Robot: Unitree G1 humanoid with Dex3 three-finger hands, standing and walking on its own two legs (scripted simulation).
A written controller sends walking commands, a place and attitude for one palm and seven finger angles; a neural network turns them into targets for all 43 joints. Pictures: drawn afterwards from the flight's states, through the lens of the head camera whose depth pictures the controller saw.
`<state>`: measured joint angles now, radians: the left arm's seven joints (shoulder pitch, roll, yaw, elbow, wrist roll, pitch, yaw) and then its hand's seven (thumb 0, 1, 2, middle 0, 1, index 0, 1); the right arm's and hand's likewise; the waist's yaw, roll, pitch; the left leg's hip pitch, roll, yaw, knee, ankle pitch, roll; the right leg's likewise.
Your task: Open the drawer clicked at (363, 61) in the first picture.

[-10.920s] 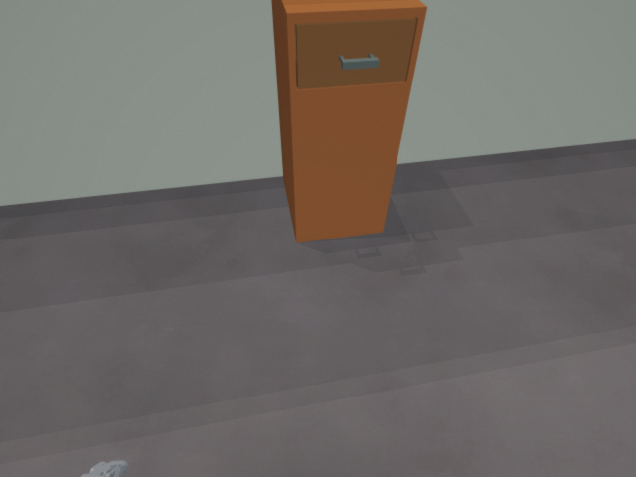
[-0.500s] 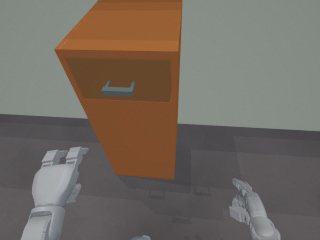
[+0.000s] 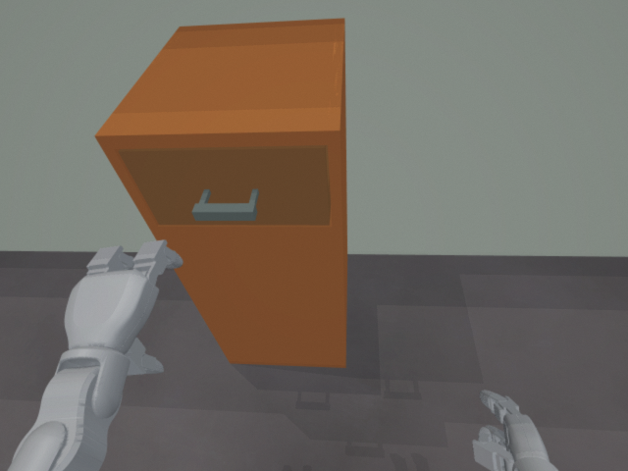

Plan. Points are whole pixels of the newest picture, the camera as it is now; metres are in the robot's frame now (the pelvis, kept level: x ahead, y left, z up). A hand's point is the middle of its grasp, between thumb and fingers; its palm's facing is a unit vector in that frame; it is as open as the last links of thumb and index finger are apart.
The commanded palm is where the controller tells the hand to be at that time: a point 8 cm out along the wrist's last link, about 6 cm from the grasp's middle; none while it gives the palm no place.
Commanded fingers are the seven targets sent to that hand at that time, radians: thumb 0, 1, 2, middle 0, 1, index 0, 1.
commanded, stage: raise the hand with hooked fingers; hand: left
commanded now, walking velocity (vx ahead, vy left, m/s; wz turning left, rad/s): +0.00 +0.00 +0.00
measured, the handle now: (227, 203) +0.52 +0.22 +0.03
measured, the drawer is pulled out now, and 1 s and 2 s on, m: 0.00 0.00 0.00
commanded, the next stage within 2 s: move the hooked fingers above the handle in 0.72 s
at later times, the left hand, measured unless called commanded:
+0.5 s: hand (128, 273) +0.29 +0.25 +0.14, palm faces +0.06 -0.08 -1.00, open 13.8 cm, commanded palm +0.25 +0.25 +0.20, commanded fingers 0.00 -0.50 0.30 -0.30 -1.20 -0.30 -1.20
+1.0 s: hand (145, 282) +0.28 +0.23 +0.13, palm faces +0.05 -0.08 -1.00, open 13.8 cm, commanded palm +0.27 +0.24 +0.19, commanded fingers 0.00 -0.50 0.30 -0.30 -1.20 -0.30 -1.20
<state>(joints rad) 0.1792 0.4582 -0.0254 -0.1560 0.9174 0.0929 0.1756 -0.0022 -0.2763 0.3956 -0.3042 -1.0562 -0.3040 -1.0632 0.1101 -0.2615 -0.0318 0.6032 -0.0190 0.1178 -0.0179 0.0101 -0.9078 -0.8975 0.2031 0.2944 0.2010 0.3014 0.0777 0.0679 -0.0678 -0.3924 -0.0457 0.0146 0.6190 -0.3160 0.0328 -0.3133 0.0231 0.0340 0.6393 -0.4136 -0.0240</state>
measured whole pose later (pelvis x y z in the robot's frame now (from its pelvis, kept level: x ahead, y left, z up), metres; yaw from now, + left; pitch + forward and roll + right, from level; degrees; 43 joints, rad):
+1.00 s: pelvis -0.03 +0.00 +0.01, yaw +1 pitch +1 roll +0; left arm -0.19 0.50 -0.11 0.07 0.89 0.05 -0.02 0.00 -0.49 0.30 -0.32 -1.20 -0.32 -1.21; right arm 0.11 -0.25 0.01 0.63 0.03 0.12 -0.03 0.01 -0.91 -0.90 0.20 0.29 0.20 0.30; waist 0.08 0.08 -0.02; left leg -0.29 -0.05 -0.01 0.48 -0.20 0.03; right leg -0.21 0.02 0.01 0.51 -0.31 -0.02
